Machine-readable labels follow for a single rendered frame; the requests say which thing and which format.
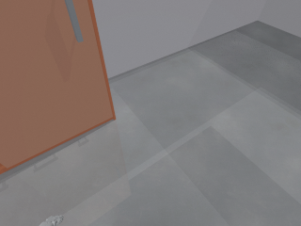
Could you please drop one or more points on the left robot hand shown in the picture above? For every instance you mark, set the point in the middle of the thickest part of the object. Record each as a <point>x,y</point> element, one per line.
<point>52,221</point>

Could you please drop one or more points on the handle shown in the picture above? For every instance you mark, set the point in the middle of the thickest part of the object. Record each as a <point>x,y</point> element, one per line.
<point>74,20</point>

